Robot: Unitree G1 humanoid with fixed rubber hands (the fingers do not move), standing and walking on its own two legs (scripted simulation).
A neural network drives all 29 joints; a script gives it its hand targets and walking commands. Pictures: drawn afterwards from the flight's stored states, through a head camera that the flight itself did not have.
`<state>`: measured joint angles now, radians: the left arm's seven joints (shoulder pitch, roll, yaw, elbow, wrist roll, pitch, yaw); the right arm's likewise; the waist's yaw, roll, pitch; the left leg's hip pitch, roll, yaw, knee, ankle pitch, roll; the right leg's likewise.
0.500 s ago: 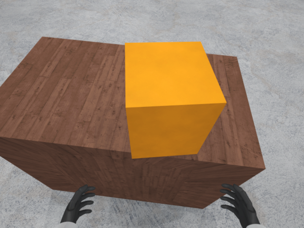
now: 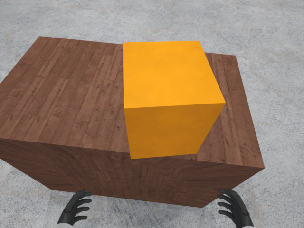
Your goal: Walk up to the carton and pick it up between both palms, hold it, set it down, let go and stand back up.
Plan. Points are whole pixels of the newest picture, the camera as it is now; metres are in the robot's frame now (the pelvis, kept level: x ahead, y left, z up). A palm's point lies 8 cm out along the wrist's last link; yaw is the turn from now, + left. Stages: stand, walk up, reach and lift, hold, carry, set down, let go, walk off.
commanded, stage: let go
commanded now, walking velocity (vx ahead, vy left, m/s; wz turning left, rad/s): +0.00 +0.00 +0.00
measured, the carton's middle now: (163, 103) +0.43 +0.02 +0.06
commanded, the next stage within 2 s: stand in 0.48 s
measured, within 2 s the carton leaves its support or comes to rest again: neither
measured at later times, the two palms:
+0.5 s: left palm (74, 216) +0.14 +0.22 -0.09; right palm (241, 216) +0.19 -0.22 -0.09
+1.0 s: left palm out of the picture +0.05 +0.29 -0.12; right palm out of the picture +0.10 -0.29 -0.10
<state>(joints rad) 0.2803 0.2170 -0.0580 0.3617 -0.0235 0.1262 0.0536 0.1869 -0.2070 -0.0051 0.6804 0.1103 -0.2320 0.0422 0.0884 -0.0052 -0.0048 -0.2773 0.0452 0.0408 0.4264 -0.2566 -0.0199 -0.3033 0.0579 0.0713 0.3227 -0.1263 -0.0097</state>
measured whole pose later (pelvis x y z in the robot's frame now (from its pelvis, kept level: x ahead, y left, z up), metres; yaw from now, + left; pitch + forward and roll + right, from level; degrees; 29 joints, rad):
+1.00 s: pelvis +0.00 -0.01 +0.00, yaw +1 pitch +3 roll +1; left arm 0.22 0.36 -0.02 0.97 -0.02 -0.03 0.00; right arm 0.32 -0.33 -0.01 0.76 0.03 -0.02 0.02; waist 0.07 -0.03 -0.09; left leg -0.22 0.02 0.04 0.44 -0.27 -0.02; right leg -0.32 0.04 0.07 0.48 -0.22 -0.01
